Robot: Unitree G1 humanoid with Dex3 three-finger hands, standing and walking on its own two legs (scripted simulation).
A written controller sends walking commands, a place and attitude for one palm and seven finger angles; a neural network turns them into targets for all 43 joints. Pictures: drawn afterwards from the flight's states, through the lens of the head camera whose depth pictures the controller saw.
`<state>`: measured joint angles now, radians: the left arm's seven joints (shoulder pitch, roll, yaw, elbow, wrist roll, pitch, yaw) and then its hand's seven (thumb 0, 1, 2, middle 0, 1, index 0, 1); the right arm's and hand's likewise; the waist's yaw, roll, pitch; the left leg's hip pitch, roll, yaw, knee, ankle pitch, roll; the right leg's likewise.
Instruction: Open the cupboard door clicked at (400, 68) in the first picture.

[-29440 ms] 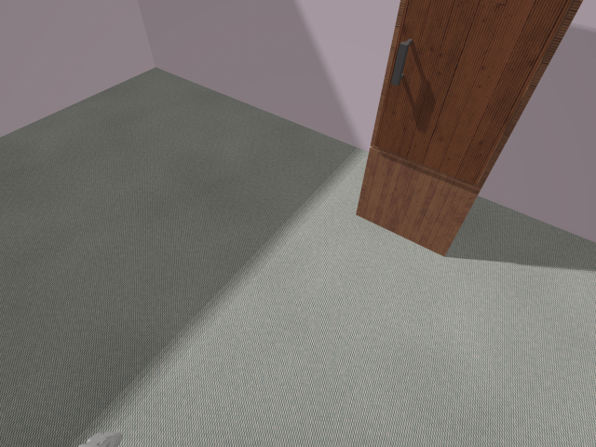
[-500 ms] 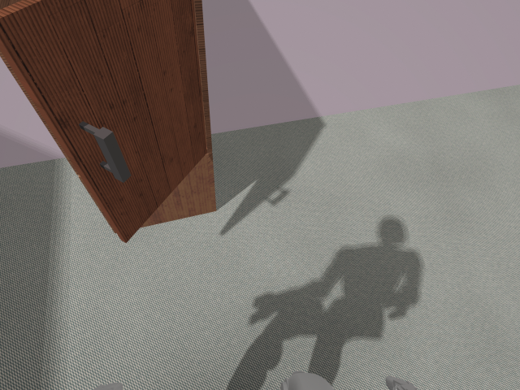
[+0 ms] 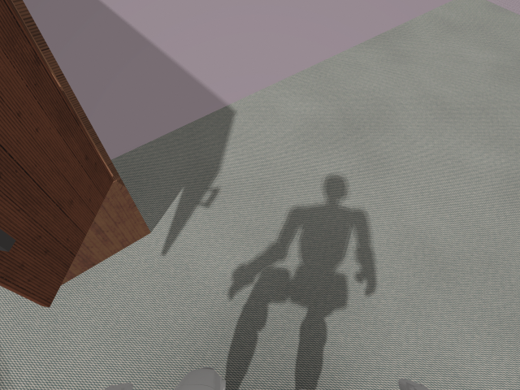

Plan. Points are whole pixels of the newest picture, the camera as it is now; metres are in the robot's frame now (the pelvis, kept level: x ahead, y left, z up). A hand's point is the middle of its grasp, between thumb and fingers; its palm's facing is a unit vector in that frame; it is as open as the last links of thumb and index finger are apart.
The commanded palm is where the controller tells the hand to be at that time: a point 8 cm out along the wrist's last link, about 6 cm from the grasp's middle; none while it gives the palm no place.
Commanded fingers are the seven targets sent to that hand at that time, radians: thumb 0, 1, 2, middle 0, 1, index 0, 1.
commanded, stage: walk to a spot facing it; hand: left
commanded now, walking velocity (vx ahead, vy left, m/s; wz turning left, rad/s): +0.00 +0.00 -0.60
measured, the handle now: out of the picture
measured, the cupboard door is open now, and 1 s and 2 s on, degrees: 44 44 44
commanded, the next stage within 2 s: turn to face it in 1.74 s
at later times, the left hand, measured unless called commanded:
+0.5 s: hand (177, 350) +0.19 +0.16 -0.16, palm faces -0.29 -0.92 -0.26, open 7.4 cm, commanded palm none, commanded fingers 0.00 0.90 0.90 -0.20 -0.30 -0.20 -0.30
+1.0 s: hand (222, 266) +0.35 +0.10 -0.17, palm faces -0.53 -0.83 -0.17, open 7.4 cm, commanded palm none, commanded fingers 0.00 0.90 0.90 -0.20 -0.30 -0.20 -0.30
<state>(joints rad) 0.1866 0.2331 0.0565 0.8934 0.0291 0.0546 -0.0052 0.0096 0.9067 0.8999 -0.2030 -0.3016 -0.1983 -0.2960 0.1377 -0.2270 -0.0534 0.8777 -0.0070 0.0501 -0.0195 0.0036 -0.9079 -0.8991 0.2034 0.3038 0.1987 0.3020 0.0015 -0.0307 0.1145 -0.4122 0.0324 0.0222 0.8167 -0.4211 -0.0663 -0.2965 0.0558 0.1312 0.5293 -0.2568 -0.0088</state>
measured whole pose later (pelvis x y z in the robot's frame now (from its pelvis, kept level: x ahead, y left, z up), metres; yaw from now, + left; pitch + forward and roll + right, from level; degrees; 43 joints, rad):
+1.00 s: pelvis +0.19 -0.04 +0.01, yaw -35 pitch +2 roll -1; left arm 0.22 0.26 0.10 0.95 0.04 0.02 -0.06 0.02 0.91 0.90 -0.20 -0.30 -0.19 -0.29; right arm 0.30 -0.17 -0.01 0.92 -0.04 -0.07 -0.01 0.00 -0.91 -0.90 0.21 0.30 0.20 0.30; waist 0.01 -0.05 0.05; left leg -0.20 0.09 0.16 0.44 -0.27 0.00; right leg -0.57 -0.04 -0.02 1.21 -0.28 0.00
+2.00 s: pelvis +0.51 -0.39 +0.00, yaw -49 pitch +0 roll -1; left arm 0.32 0.16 0.03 1.07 0.02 -0.02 0.00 0.01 0.91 0.90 -0.20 -0.30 -0.19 -0.30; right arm 0.21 -0.16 -0.02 1.01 -0.02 -0.06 -0.03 -0.01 -0.92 -0.90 0.21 0.30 0.20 0.30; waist 0.02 -0.03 0.07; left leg -0.29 -0.01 0.08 0.51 -0.23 0.06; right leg -0.44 -0.03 -0.02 1.17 -0.40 0.02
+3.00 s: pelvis +0.56 -0.55 -0.01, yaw -14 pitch +1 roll +1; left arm 0.19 0.26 0.06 0.85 0.03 0.02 0.01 0.01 0.91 0.90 -0.20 -0.30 -0.19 -0.30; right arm 0.15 -0.25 -0.07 0.89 -0.02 0.08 0.02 0.00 -0.90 -0.90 0.21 0.30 0.20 0.30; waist 0.00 0.03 0.08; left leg -0.45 -0.03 -0.10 0.74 -0.38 -0.03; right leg -0.33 -0.04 -0.02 0.62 -0.32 0.03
